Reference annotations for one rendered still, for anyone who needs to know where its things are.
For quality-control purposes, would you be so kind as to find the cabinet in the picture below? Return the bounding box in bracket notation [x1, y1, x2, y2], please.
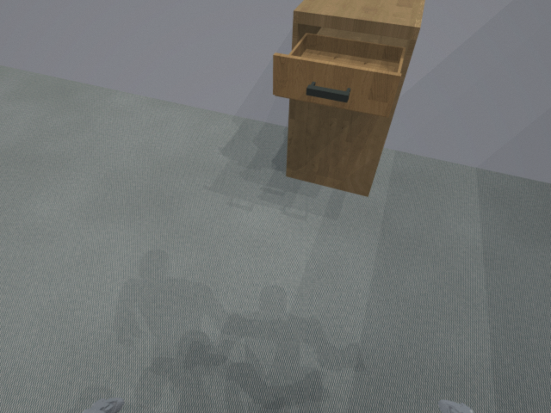
[286, 0, 425, 197]

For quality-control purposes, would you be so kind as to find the handle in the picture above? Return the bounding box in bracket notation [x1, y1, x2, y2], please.
[306, 82, 350, 102]

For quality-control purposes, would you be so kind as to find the drawer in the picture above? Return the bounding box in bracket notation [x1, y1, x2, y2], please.
[273, 33, 406, 118]

